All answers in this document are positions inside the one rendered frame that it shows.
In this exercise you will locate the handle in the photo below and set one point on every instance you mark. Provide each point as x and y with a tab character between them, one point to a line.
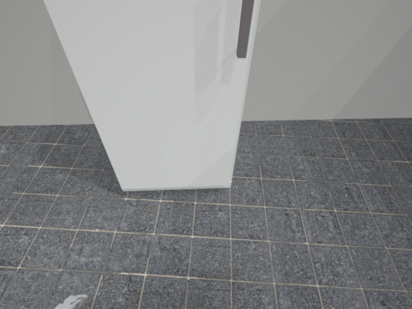
244	27

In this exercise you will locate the fridge door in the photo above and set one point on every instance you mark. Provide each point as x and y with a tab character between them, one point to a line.
162	82

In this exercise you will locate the robot left hand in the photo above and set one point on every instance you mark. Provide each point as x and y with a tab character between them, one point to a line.
73	302

